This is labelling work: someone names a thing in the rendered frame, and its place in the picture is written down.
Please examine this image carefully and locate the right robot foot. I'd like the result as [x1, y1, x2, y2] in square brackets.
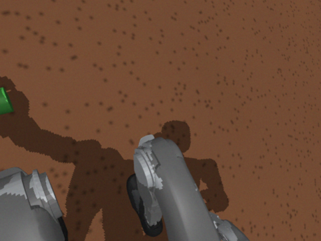
[126, 174, 163, 237]

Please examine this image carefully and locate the left robot foot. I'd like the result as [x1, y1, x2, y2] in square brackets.
[58, 217, 68, 241]

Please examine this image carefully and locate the bottle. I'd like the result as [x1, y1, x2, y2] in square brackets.
[0, 87, 14, 115]

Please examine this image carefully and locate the right robot hand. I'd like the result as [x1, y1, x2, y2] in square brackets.
[209, 212, 250, 241]

